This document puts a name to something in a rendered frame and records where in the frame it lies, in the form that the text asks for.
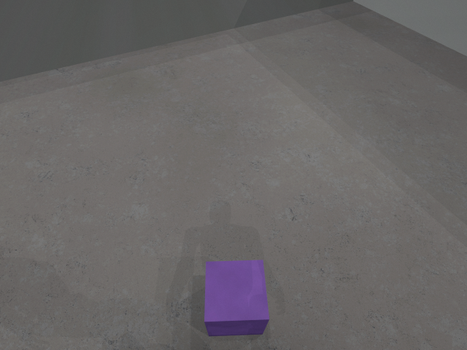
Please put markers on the carton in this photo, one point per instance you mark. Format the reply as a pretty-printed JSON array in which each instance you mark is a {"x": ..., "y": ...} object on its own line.
[{"x": 235, "y": 298}]

